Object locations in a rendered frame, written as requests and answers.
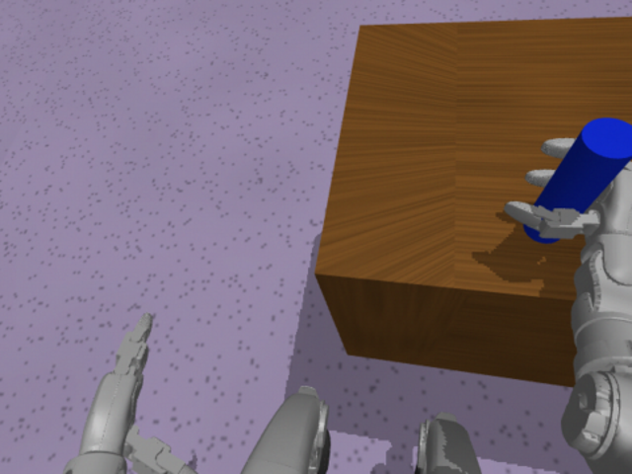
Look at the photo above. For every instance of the left robot hand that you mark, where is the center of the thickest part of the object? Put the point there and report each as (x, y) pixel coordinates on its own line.
(110, 422)

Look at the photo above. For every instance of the left robot arm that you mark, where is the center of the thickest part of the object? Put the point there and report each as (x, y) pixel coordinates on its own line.
(96, 462)

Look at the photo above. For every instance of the right robot hand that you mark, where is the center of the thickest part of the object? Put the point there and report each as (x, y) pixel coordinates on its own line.
(611, 212)

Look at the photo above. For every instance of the can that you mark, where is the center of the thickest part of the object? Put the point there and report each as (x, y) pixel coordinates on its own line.
(600, 152)

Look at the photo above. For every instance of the right robot arm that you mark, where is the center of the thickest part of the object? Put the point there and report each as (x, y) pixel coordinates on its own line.
(598, 418)

